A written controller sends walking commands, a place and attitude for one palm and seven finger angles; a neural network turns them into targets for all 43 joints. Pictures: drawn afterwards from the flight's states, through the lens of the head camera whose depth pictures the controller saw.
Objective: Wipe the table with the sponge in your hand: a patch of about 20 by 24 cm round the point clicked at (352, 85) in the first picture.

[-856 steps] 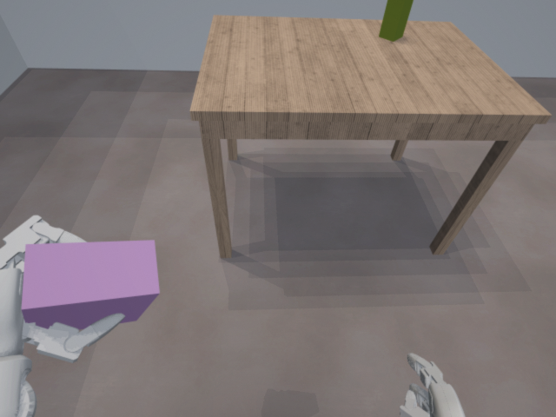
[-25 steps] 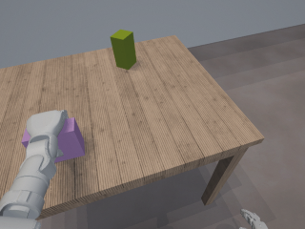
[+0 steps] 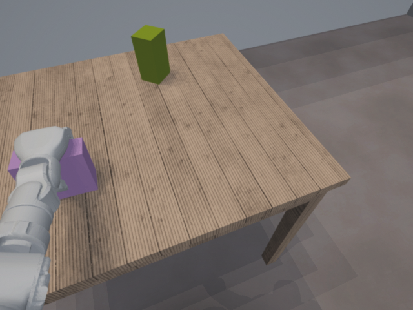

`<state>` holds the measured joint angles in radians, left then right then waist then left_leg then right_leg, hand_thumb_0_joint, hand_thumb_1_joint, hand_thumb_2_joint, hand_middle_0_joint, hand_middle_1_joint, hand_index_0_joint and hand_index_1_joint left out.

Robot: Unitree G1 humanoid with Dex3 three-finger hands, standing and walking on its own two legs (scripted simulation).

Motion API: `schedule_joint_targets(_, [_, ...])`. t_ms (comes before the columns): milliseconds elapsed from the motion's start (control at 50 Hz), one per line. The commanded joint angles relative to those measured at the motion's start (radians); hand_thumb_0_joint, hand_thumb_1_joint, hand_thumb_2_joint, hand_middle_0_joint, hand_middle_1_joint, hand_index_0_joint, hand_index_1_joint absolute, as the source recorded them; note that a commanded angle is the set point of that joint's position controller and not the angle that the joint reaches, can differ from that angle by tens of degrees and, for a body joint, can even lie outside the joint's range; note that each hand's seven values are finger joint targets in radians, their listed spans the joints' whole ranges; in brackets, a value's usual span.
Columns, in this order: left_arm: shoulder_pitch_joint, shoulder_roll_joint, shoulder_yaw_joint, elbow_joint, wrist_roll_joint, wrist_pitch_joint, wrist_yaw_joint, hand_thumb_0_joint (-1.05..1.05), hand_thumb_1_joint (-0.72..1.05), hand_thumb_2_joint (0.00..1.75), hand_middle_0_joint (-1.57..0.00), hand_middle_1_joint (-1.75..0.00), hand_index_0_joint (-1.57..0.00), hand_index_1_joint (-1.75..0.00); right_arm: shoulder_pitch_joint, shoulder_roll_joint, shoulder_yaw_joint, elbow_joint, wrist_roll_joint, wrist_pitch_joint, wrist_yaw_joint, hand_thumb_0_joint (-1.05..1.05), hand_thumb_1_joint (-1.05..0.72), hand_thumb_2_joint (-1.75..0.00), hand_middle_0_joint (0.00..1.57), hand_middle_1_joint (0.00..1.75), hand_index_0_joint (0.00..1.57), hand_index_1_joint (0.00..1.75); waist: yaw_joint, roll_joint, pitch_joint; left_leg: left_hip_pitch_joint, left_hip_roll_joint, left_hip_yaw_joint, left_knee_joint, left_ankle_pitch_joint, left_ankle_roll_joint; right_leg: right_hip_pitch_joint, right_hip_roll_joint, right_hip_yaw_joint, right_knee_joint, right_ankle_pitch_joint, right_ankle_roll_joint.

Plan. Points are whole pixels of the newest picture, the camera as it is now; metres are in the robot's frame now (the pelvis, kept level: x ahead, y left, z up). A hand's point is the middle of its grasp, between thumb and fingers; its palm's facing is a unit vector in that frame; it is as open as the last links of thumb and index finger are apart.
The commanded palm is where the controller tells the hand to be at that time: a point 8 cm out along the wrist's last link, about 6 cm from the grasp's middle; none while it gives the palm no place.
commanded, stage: wipe forward along the first lane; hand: left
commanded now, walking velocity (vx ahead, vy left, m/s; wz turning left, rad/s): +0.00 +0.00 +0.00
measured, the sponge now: (61, 176) +0.37 +0.34 +0.01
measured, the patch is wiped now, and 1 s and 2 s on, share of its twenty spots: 0.50 0.50 0.85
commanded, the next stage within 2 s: slide across to the middle lane in 0.04 s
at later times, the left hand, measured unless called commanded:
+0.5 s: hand (66, 151) +0.41 +0.33 +0.06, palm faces -0.10 +0.01 -1.00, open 10.1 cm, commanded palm +0.40 +0.29 +0.11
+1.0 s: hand (95, 146) +0.43 +0.27 +0.06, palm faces -0.08 -0.01 -1.00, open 10.1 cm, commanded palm +0.40 +0.25 +0.10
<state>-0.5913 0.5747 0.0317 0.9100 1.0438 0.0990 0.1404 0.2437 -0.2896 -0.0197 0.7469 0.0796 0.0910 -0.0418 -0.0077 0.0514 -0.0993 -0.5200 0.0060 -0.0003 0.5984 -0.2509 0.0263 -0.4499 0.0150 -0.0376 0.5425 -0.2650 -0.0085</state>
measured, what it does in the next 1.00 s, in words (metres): stands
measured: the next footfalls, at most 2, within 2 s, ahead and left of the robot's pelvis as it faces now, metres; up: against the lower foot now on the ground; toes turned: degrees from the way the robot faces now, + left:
none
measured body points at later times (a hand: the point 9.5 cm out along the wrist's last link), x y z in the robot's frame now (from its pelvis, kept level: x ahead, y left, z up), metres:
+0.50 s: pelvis +0.01 +0.01 +0.00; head +0.06 +0.01 +0.45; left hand +0.41 +0.32 +0.11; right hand +0.12 -0.25 -0.13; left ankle +0.02 +0.10 -0.73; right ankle +0.00 -0.12 -0.73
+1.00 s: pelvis +0.04 +0.00 +0.01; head +0.07 -0.02 +0.45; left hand +0.43 +0.27 +0.11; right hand +0.16 -0.26 -0.13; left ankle +0.02 +0.10 -0.73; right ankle +0.00 -0.12 -0.73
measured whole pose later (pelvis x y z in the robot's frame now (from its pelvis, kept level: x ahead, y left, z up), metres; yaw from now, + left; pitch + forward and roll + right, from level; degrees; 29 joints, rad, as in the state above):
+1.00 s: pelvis +0.04 +0.00 +0.01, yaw +1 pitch +9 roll -1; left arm -0.61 0.39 -0.14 0.79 1.01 0.33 0.17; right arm 0.18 -0.27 -0.02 0.75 0.07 0.13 -0.01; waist 0.01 0.06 -0.11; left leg -0.43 -0.01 0.00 0.54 -0.28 0.03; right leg -0.36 0.00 -0.04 0.49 -0.29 -0.01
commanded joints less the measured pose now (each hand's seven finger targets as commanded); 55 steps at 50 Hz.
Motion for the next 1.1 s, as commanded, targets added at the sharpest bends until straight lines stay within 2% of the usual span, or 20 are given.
schedule_joint_targets(0, [-0.292,0.258,0.019,-0.052,0.044,0.013,0.032,0.0,0.1,1.3,-1.2,-1.6,-1.2,-1.6,0.007,-0.155,-0.058,-0.098,-0.003,-0.034,-0.009,0.0,-0.9,-0.9,0.2,0.3,0.2,0.3,-0.02,-0.038,-0.219,0.175,-0.012,-0.027,-0.056,0.137,0.027,0.017,0.017,0.016,-0.075,0.133,-0.046])
schedule_joint_targets(100, [-0.328,0.293,0.041,-0.014,0.042,0.007,0.037,0.0,0.1,1.3,-1.2,-1.6,-1.2,-1.6,0.029,-0.163,-0.06,-0.087,-0.004,-0.031,-0.008,0.0,-0.9,-0.9,0.2,0.3,0.2,0.3,-0.029,-0.058,-0.224,0.163,-0.009,-0.03,-0.052,0.14,0.027,0.011,0.02,0.016,-0.073,0.137,-0.045])
schedule_joint_targets(160, [-0.332,0.245,0.021,-0.098,0.033,-0.008,0.037,0.0,0.1,1.3,-1.2,-1.6,-1.2,-1.6,0.016,-0.152,-0.067,-0.1,-0.008,-0.034,-0.002,0.0,-0.9,-0.9,0.2,0.3,0.2,0.3,-0.009,0.011,-0.299,0.23,-0.003,-0.035,-0.052,0.209,0.02,0.024,0.022,0.019,-0.066,0.174,-0.053])
schedule_joint_targets(180, [-0.333,0.202,-0.02,-0.112,0.028,-0.007,0.038,0.0,0.1,1.3,-1.2,-1.6,-1.2,-1.6,0.021,-0.146,-0.069,-0.102,-0.007,-0.032,0.0,0.0,-0.9,-0.9,0.2,0.3,0.2,0.3,-0.019,0.018,-0.303,0.252,-0.003,-0.035,-0.046,0.214,0.021,0.019,0.024,0.016,-0.067,0.17,-0.051])
schedule_joint_targets(260, [-0.37,0.181,-0.009,-0.15,-0.021,0.002,0.05,0.0,0.1,1.3,-1.2,-1.6,-1.2,-1.6,-0.006,-0.14,-0.067,-0.096,-0.001,-0.037,-0.005,0.0,-0.9,-0.9,0.2,0.3,0.2,0.3,-0.02,-0.012,-0.281,0.264,0.005,-0.048,-0.073,0.188,0.018,0.021,0.024,0.013,-0.085,0.147,-0.05])
schedule_joint_targets(280, [-0.385,0.146,-0.046,-0.165,-0.031,0.005,0.051,0.0,0.1,1.3,-1.2,-1.6,-1.2,-1.6,-0.006,-0.138,-0.068,-0.096,0.0,-0.04,-0.006,0.0,-0.9,-0.9,0.2,0.3,0.2,0.3,-0.032,-0.001,-0.279,0.278,0.002,-0.043,-0.071,0.182,0.021,0.021,0.023,0.013,-0.089,0.146,-0.045])
schedule_joint_targets(320, [-0.398,0.161,-0.04,-0.166,-0.021,0.022,0.056,0.0,0.1,1.3,-1.2,-1.6,-1.2,-1.6,-0.015,-0.138,-0.064,-0.089,0.001,-0.041,-0.005,0.0,-0.9,-0.9,0.2,0.3,0.2,0.3,-0.027,0.001,-0.266,0.286,0.005,-0.053,-0.085,0.185,0.015,0.021,0.022,0.007,-0.088,0.141,-0.048])
schedule_joint_targets(380, [-0.448,0.091,-0.102,-0.206,-0.024,0.044,0.05,0.0,0.1,1.3,-1.2,-1.6,-1.2,-1.6,-0.03,-0.129,-0.062,-0.089,0.001,-0.047,-0.006,0.0,-0.9,-0.9,0.2,0.3,0.2,0.3,-0.038,0.026,-0.264,0.328,0.006,-0.067,-0.093,0.193,0.009,0.004,0.023,0.001,-0.088,0.135,-0.05])
schedule_joint_targets(460, [-0.46,0.081,-0.09,-0.196,-0.027,0.074,0.052,0.0,0.1,1.3,-1.2,-1.6,-1.2,-1.6,-0.047,-0.125,-0.056,-0.085,-0.001,-0.046,-0.007,0.0,-0.9,-0.9,0.2,0.3,0.2,0.3,-0.025,0.026,-0.27,0.34,0.009,-0.075,-0.103,0.212,-0.003,0.008,0.022,-0.002,-0.086,0.146,-0.055])
schedule_joint_targets(500, [-0.477,0.053,-0.121,-0.189,-0.023,0.09,0.051,0.0,0.1,1.3,-1.2,-1.6,-1.2,-1.6,-0.048,-0.121,-0.054,-0.086,-0.001,-0.044,-0.006,0.0,-0.9,-0.9,0.2,0.3,0.2,0.3,-0.035,0.006,-0.268,0.341,0.007,-0.07,-0.097,0.213,0.0,0.013,0.02,-0.004,-0.087,0.15,-0.05])
schedule_joint_targets(560, [-0.481,0.111,-0.065,-0.164,-0.02,0.114,0.053,0.0,0.1,1.3,-1.2,-1.6,-1.2,-1.6,-0.056,-0.126,-0.05,-0.087,-0.003,-0.037,-0.008,0.0,-0.9,-0.9,0.2,0.3,0.2,0.3,-0.019,-0.022,-0.287,0.325,0.003,-0.063,-0.1,0.239,0.0,0.056,0.019,-0.002,-0.089,0.175,-0.052])
schedule_joint_targets(600, [-0.503,0.069,-0.109,-0.163,-0.008,0.125,0.05,0.0,0.1,1.3,-1.2,-1.6,-1.2,-1.6,-0.055,-0.12,-0.047,-0.091,-0.005,-0.035,-0.005,0.0,-0.9,-0.9,0.2,0.3,0.2,0.3,-0.03,-0.007,-0.285,0.335,0.003,-0.059,-0.092,0.265,-0.002,0.046,0.017,-0.008,-0.083,0.191,-0.05])
schedule_joint_targets(660, [-0.432,0.058,-0.086,-0.186,-0.009,0.136,0.051,0.0,0.1,1.3,-1.2,-1.6,-1.2,-1.6,-0.061,-0.119,-0.052,-0.102,-0.013,-0.028,0.005,0.0,-0.9,-0.9,0.2,0.3,0.2,0.3,-0.001,0.009,-0.346,0.364,0.004,-0.054,-0.073,0.377,-0.011,0.088,0.019,-0.006,-0.072,0.273,-0.056])
schedule_joint_targets(700, [-0.404,0.039,-0.103,-0.201,-0.015,0.148,0.048,0.0,0.1,1.3,-1.2,-1.6,-1.2,-1.6,-0.066,-0.117,-0.05,-0.111,-0.012,-0.018,0.01,0.0,-0.9,-0.9,0.2,0.3,0.2,0.3,-0.008,-0.019,-0.333,0.355,0.003,-0.045,-0.062,0.412,-0.007,0.109,0.016,-0.007,-0.071,0.328,-0.05])
schedule_joint_targets(840, [-0.427,-0.029,-0.155,-0.242,-0.018,0.199,0.051,0.0,0.1,1.3,-1.2,-1.6,-1.2,-1.6,-0.091,-0.113,-0.05,-0.108,-0.008,-0.002,0.014,0.0,-0.9,-0.9,0.2,0.3,0.2,0.3,-0.022,-0.024,-0.317,0.351,-0.004,-0.031,-0.057,0.404,0.005,0.121,0.013,-0.001,-0.072,0.376,-0.047])
schedule_joint_targets(880, [-0.379,-0.025,-0.142,-0.255,-0.023,0.206,0.049,0.0,0.1,1.3,-1.2,-1.6,-1.2,-1.6,-0.095,-0.117,-0.053,-0.11,-0.009,0.0,0.014,0.0,-0.9,-0.9,0.2,0.3,0.2,0.3,-0.006,-0.031,-0.342,0.355,-0.008,-0.03,-0.054,0.427,0.007,0.157,0.012,0.0,-0.068,0.408,-0.049])
schedule_joint_targets(960, [-0.275,-0.065,-0.155,-0.262,-0.031,0.228,0.037,0.0,0.1,1.3,-1.2,-1.6,-1.2,-1.6,-0.123,-0.114,-0.048,-0.123,-0.004,0.012,0.018,0.0,-0.9,-0.9,0.2,0.3,0.2,0.3,0.007,-0.062,-0.307,0.326,-0.013,-0.025,-0.065,0.418,0.01,0.182,0.01,0.0,-0.07,0.429,-0.049])
schedule_joint_targets(1040, [-0.217,-0.051,-0.153,-0.292,-0.029,0.243,0.033,0.0,0.1,1.3,-1.2,-1.6,-1.2,-1.6,-0.14,-0.116,-0.044,-0.136,-0.001,0.019,0.016,0.0,-0.9,-0.9,0.2,0.3,0.2,0.3,0.016,-0.076,-0.295,0.31,-0.019,-0.01,-0.07,0.383,0.019,0.213,0.004,0.008,-0.077,0.449,-0.046])
schedule_joint_targets(1060, [-0.168,-0.017,-0.11,-0.287,-0.032,0.248,0.034,0.0,0.1,1.3,-1.2,-1.6,-1.2,-1.6,-0.148,-0.119,-0.043,-0.14,0.001,0.019,0.016,0.0,-0.9,-0.9,0.2,0.3,0.2,0.3,0.028,-0.095,-0.292,0.301,-0.021,-0.015,-0.076,0.385,0.017,0.232,0.005,0.008,-0.075,0.452,-0.047])
schedule_joint_targets(1080, [-0.173,-0.054,-0.153,-0.312,-0.034,0.25,0.03,0.0,0.1,1.3,-1.2,-1.6,-1.2,-1.6,-0.155,-0.118,-0.04,-0.148,0.001,0.02,0.014,0.0,-0.9,-0.9,0.2,0.3,0.2,0.3,0.021,-0.082,-0.284,0.301,-0.025,-0.005,-0.074,0.375,0.02,0.233,0.003,0.01,-0.078,0.462,-0.044])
